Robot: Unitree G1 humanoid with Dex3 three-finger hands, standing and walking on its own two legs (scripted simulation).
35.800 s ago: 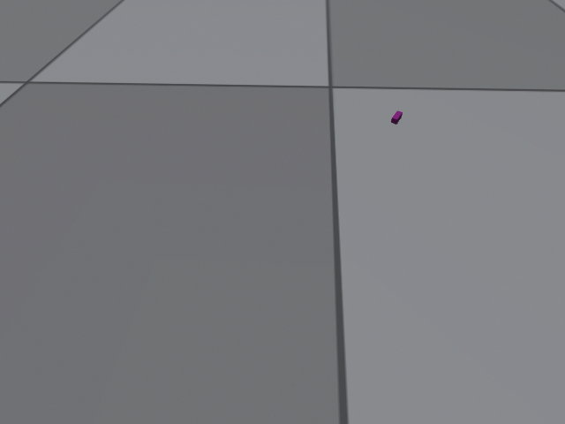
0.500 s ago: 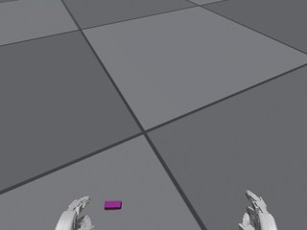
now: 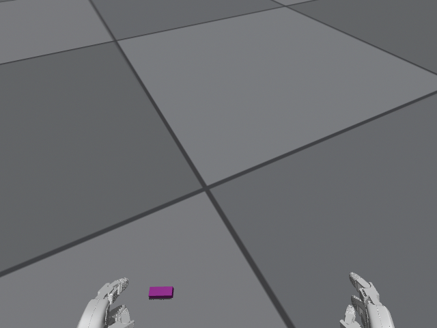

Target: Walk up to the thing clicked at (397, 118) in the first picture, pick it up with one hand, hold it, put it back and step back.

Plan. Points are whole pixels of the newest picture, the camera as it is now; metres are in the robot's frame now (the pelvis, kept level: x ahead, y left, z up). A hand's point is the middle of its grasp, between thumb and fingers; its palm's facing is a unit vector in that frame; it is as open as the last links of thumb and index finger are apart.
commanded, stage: home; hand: left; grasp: from above
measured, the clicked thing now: (161, 292) +0.42 +0.28 -0.70
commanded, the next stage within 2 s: stand in 0.54 s
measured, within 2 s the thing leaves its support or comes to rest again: neither
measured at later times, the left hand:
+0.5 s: hand (131, 324) +0.17 +0.18 -0.04, palm faces +0.05 -0.98 -0.20, open 7.4 cm
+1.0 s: hand out of the picture +0.09 +0.24 -0.11, palm faces +0.05 -0.94 -0.33, open 7.4 cm
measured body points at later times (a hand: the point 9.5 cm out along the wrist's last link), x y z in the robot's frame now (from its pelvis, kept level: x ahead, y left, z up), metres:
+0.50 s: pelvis +0.00 +0.00 +0.00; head +0.02 +0.00 +0.45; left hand +0.16 +0.23 -0.03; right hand +0.16 -0.25 -0.06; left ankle +0.01 +0.13 -0.68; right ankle +0.00 -0.14 -0.68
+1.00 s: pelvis +0.00 +0.01 +0.04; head +0.01 +0.01 +0.49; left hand +0.08 +0.29 -0.09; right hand +0.10 -0.28 -0.08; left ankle +0.01 +0.13 -0.68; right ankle +0.00 -0.14 -0.68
